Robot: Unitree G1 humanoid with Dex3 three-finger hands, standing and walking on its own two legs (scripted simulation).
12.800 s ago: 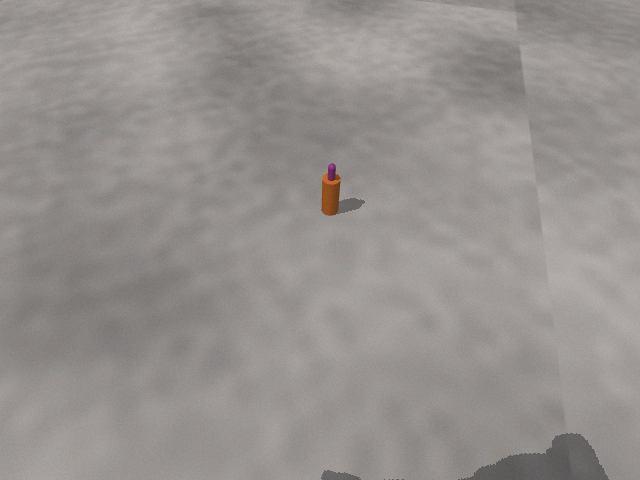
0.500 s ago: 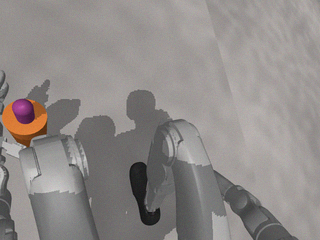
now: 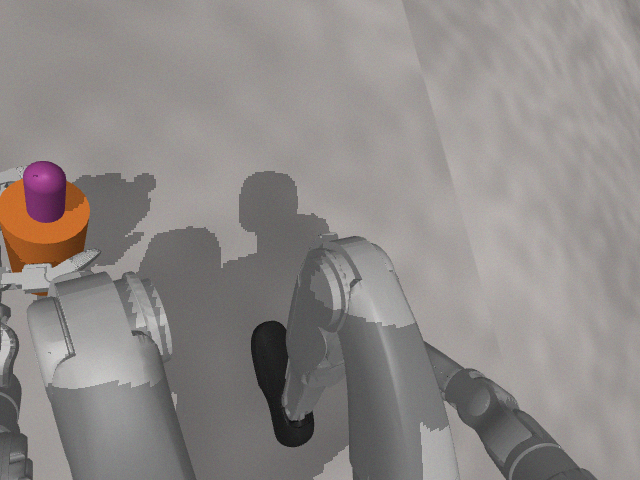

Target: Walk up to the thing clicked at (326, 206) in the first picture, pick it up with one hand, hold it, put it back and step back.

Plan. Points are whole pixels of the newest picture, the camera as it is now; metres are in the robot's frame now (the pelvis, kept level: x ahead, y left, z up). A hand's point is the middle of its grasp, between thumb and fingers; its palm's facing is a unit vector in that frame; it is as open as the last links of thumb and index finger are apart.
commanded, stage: close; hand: left
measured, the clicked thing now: (46, 230) +0.40 +0.21 -0.15
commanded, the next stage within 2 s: settle in 0.06 s
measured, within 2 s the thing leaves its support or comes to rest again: leaves its support in 0.18 s
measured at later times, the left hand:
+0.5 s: hand (40, 241) +0.38 +0.21 -0.12, palm faces +0.09 -1.00 -0.05, open 10.8 cm
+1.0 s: hand out of the picture +0.37 +0.23 +0.00, palm faces +0.09 -0.99 -0.10, open 10.9 cm
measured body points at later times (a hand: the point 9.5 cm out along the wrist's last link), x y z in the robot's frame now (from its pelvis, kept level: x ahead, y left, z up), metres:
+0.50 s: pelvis +0.00 +0.00 +0.01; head +0.20 +0.16 +0.37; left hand +0.37 +0.27 -0.12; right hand +0.19 -0.24 -0.05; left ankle +0.08 +0.13 -0.25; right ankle +0.14 -0.12 -0.25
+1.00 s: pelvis +0.01 -0.01 +0.04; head +0.18 +0.09 +0.44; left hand +0.36 +0.28 +0.00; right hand +0.23 -0.23 -0.06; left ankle +0.08 +0.13 -0.25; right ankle +0.14 -0.12 -0.25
